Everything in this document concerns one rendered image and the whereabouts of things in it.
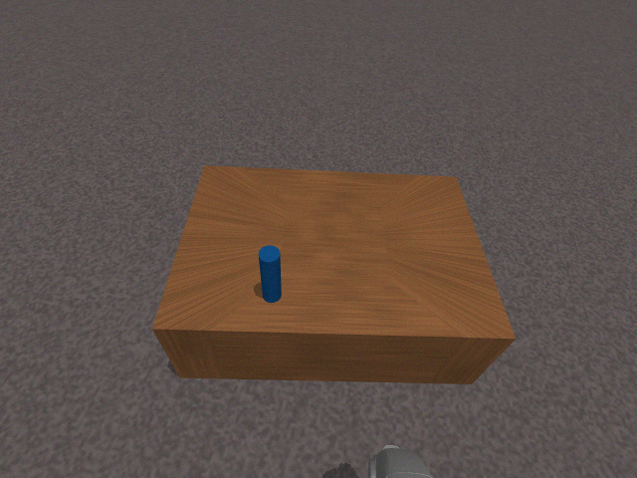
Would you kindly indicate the can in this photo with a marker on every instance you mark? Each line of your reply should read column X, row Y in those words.
column 270, row 269

